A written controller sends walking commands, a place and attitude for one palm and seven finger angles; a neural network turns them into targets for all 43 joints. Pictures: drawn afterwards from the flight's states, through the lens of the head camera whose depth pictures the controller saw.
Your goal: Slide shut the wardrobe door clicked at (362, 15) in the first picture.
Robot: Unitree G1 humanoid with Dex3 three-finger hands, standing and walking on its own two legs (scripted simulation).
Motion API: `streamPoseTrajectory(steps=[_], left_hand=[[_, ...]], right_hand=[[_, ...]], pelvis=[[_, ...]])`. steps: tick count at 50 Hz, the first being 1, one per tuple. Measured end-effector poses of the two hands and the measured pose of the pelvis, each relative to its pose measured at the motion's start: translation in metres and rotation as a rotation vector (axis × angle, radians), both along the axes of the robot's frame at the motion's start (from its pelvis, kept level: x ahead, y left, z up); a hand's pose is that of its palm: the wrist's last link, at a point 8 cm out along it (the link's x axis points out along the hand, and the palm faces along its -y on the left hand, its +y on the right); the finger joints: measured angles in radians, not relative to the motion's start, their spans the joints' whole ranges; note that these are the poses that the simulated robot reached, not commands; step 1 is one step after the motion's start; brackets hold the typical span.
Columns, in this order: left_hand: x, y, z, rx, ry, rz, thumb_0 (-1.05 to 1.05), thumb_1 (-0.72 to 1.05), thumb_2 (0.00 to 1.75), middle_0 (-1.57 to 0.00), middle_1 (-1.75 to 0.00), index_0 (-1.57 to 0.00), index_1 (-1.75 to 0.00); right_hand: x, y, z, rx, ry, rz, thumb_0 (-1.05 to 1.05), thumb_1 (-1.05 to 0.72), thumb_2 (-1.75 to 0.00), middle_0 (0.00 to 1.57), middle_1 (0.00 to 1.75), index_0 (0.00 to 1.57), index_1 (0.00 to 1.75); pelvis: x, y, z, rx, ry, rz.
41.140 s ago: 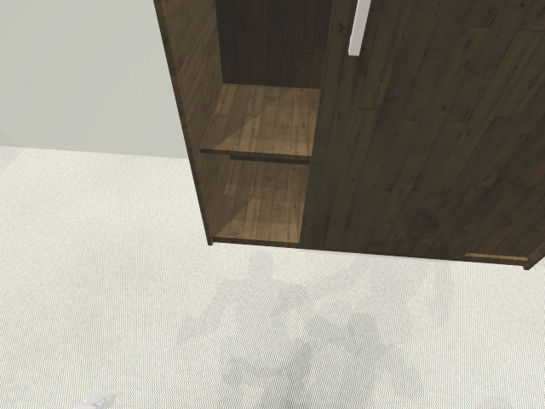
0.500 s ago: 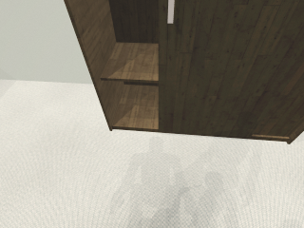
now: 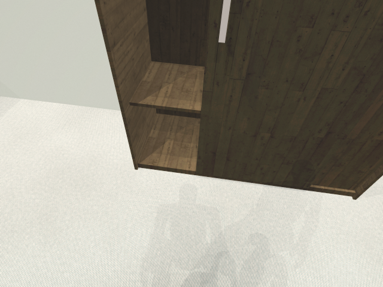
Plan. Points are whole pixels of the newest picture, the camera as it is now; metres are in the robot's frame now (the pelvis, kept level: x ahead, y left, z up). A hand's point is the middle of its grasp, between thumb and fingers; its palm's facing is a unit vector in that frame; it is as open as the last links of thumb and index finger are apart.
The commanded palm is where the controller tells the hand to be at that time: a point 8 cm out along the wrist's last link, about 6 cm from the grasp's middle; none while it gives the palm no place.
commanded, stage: let the arm hang, fingers relaxed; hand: right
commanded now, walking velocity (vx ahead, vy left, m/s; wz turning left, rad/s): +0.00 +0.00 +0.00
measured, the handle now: (226, 8) +0.87 -0.04 +0.24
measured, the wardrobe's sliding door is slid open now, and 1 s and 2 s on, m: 0.38 0.38 0.38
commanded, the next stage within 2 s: look to check the result in 0.18 s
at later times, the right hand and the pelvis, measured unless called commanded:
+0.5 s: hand out of the picture -0.01 -0.15 -0.17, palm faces +0.00 +0.98 -0.18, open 7.4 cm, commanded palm none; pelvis +0.01 +0.01 +0.00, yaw +0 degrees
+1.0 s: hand out of the picture +0.02 -0.15 -0.17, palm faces +0.00 +0.98 -0.18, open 7.4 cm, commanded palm none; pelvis +0.02 +0.01 +0.00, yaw +1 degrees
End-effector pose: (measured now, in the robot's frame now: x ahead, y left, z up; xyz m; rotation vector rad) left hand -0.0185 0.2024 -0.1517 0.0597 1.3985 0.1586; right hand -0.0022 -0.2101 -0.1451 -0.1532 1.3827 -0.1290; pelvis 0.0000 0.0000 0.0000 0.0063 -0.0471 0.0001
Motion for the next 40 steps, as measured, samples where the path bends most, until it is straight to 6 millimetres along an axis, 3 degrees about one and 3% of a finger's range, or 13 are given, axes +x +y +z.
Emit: streamPoseTrajectory(steps=[11,20,40], left_hand=[[-0.007,0.022,0.004,0.039,0.032,0.005,0.01,0.91,0.9,-0.2,-0.3,-0.2,-0.3],[-0.01,0.025,0.006,0.044,0.06,0.007,0.0,0.9,0.9,-0.2,-0.3,-0.2,-0.3],[0.015,0.018,0.004,0.017,0.036,0.001,0.0,0.9,0.9,-0.2,-0.3,-0.2,-0.3]], right_hand=[[-0.008,0.002,0.001,-0.003,0.032,-0.01,0.01,-0.92,-0.9,0.2,0.3,0.2,0.3],[-0.015,0.006,0.0,0.003,0.074,-0.012,0.01,-0.91,-0.9,0.2,0.3,0.2,0.3],[0.015,0.012,0.001,0.004,0.038,-0.005,0.01,-0.91,-0.9,0.2,0.3,0.2,0.3]], pelvis=[[0.001,0.006,0.001,0.001,0.005,0.0],[0.005,0.01,0.001,0.002,0.006,0.003],[0.018,0.013,0.002,0.0,0.011,0.001]])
